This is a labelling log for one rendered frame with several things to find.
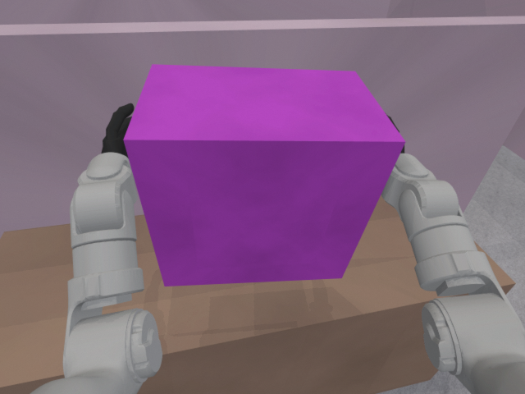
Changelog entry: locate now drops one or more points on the robot left hand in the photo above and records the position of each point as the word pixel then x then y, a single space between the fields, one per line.
pixel 116 130

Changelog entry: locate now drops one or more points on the pedestal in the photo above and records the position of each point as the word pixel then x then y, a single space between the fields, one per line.
pixel 359 334

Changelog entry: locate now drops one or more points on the robot right forearm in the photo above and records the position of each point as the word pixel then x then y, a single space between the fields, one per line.
pixel 448 261

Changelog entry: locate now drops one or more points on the robot right upper arm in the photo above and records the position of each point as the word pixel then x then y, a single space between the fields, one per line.
pixel 477 339

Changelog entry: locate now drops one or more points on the robot left forearm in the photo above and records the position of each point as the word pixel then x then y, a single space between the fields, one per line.
pixel 103 237

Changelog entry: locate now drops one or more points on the robot left upper arm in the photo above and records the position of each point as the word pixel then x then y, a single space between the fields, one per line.
pixel 109 354

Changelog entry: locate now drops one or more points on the carton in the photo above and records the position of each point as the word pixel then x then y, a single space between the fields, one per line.
pixel 257 174

